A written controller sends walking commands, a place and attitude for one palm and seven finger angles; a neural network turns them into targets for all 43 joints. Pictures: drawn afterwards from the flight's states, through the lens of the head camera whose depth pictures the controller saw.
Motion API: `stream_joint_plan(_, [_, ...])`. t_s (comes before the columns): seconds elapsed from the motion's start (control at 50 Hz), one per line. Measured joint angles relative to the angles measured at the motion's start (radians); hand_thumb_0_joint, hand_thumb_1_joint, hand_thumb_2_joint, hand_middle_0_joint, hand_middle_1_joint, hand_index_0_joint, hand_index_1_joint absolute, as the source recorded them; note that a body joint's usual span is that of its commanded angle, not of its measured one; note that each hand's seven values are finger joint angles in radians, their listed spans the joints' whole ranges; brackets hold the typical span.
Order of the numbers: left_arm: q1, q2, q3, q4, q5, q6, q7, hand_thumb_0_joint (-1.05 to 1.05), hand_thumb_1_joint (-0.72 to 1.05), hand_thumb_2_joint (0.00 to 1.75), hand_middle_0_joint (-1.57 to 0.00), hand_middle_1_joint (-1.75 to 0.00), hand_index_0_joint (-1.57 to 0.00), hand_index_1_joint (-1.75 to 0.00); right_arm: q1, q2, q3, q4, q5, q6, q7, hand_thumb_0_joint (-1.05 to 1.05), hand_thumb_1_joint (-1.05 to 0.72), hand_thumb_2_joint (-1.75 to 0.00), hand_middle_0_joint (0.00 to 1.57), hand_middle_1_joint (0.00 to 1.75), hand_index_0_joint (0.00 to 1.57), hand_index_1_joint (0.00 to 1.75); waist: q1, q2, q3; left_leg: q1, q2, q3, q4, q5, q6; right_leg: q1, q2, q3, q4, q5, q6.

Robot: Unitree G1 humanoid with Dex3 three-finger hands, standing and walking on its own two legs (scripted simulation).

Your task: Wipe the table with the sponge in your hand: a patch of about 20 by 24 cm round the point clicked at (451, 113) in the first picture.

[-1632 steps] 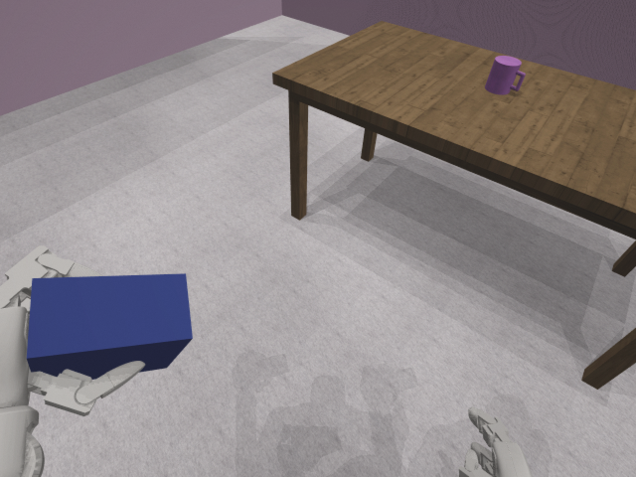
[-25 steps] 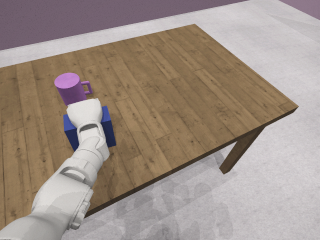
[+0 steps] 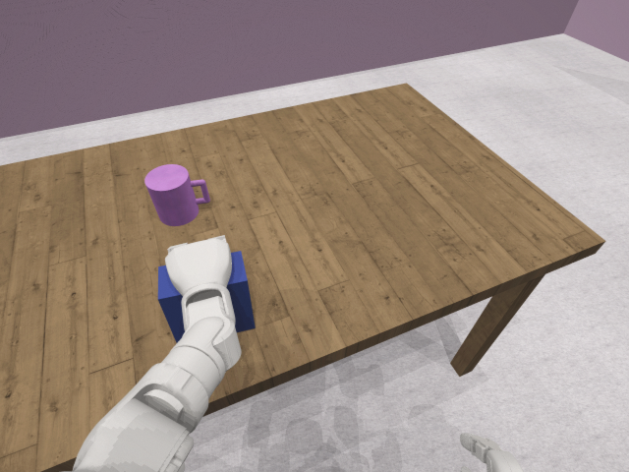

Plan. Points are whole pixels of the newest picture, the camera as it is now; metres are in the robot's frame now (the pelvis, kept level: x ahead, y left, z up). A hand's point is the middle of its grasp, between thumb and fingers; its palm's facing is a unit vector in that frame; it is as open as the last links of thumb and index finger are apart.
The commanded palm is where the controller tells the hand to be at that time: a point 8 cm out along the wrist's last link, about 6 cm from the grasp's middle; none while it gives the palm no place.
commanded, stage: wipe back along the third lane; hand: left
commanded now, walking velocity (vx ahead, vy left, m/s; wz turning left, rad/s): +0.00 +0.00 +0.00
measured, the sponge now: (211, 306) +0.37 +0.20 -0.04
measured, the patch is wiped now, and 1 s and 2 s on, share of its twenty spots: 1.00 1.00 1.00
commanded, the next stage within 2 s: slide back across to the middle lane in 1.10 s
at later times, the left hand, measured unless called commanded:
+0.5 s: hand (220, 311) +0.33 +0.17 +0.00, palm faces -0.04 -0.02 -1.00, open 10.4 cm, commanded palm +0.29 +0.14 +0.03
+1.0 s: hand (225, 324) +0.31 +0.15 +0.00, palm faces -0.05 -0.04 -1.00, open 10.4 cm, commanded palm +0.27 +0.13 +0.03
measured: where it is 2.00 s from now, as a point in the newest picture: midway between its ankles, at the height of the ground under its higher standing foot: outside the picture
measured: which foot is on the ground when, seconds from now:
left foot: down 0.00-1.00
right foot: down 0.00-1.00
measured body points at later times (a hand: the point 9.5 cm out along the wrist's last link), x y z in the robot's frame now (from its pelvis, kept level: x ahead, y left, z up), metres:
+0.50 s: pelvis -0.01 -0.02 +0.00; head -0.02 -0.04 +0.45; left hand +0.33 +0.16 +0.06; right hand +0.15 -0.25 -0.12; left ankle -0.01 +0.10 -0.73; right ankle -0.02 -0.10 -0.73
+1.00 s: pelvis -0.02 -0.03 +0.00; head -0.03 -0.05 +0.45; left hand +0.31 +0.15 +0.05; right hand +0.19 -0.25 -0.10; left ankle -0.01 +0.10 -0.73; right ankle -0.02 -0.10 -0.73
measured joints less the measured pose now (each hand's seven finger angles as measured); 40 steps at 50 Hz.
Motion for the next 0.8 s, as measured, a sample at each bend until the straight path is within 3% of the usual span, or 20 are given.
stream_joint_plan(0.4, [0.074,-0.006,-0.028,-0.051,-0.014,-0.010,0.009,0.00,-0.50,1.04,-0.65,-1.34,-0.69,-1.34,0.030,-0.013,-0.012,0.012,0.010,-0.015,-0.004,0.01,-0.90,-0.90,0.20,0.30,0.20,0.30,0.012,0.015,0.010,0.027,0.009,0.000,-0.016,0.024,-0.019,0.012,0.009,0.000,0.013,0.009,-0.020])
stream_joint_plan(0.8, [0.192,-0.025,-0.076,-0.185,0.001,0.014,-0.012,0.00,-0.50,1.03,-0.65,-1.34,-0.69,-1.35,-0.049,-0.011,0.003,-0.026,0.019,-0.006,-0.004,0.01,-0.90,-0.90,0.20,0.30,0.20,0.30,0.038,0.013,0.021,0.082,0.012,-0.005,-0.033,0.028,-0.032,0.059,0.012,-0.004,0.015,0.002,-0.033])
